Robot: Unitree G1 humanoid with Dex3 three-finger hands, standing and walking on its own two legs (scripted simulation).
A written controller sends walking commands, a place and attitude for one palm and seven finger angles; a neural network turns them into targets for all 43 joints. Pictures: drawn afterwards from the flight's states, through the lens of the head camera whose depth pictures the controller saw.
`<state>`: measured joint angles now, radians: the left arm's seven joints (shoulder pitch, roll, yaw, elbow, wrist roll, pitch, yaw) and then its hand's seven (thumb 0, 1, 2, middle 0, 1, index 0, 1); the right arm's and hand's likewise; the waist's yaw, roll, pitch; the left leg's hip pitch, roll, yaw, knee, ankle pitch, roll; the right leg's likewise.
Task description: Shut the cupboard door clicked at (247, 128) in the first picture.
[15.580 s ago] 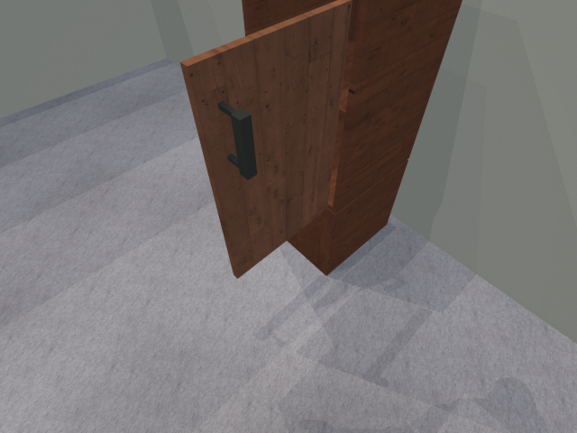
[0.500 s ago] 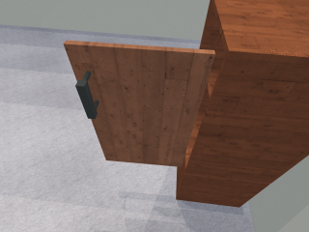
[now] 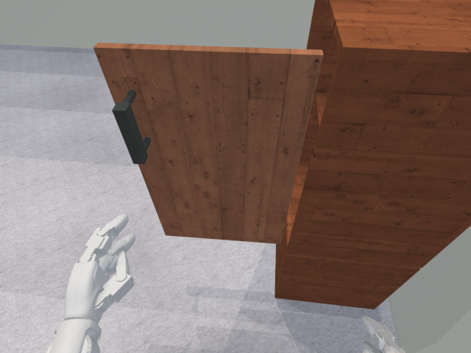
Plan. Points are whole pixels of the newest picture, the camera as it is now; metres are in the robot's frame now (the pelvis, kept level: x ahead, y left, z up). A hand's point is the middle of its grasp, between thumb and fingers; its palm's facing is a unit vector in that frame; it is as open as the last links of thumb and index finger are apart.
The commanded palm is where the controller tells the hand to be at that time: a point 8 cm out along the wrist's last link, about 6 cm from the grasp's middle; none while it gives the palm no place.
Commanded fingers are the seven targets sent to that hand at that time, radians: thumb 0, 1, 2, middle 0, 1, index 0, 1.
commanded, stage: raise the hand and make a fist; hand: left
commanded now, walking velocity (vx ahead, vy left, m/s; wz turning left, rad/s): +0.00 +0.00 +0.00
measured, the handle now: (135, 128) +0.48 +0.19 +0.14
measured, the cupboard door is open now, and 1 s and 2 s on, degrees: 92 92 92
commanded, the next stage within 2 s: bring the fist close to the handle in 1.68 s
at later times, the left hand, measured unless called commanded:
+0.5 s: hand (118, 311) +0.19 +0.18 +0.04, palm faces -0.11 -0.99 -0.02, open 4.6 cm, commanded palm +0.15 +0.23 +0.05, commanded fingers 0.00 0.90 0.90 -0.88 -1.04 -0.88 -1.04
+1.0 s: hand (82, 284) +0.20 +0.21 +0.10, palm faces -0.05 -1.00 -0.05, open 3.1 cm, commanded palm +0.17 +0.26 +0.11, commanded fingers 0.00 0.90 0.90 -1.30 -1.50 -1.30 -1.50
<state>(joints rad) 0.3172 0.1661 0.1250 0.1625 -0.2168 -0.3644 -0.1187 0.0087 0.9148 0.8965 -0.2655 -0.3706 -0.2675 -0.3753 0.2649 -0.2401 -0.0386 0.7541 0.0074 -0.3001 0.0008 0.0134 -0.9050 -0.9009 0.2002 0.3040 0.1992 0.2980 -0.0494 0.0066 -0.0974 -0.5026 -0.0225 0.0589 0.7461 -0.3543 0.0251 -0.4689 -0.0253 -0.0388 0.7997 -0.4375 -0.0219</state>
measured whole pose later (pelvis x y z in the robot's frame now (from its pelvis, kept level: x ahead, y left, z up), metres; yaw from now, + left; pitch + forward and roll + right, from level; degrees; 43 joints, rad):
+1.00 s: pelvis -0.01 +0.02 +0.00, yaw +1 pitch +4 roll -2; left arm 0.35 0.28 0.16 -0.21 -0.31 -0.13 -0.29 0.02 0.90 0.90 -1.16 -1.35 -1.17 -1.35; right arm 0.23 -0.25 0.05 0.52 0.06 -0.27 -0.05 0.02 -0.90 -0.90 0.20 0.30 0.20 0.30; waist 0.03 0.04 -0.06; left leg -0.51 -0.01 0.02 0.81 -0.37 0.05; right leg -0.42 -0.01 -0.07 0.76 -0.41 0.00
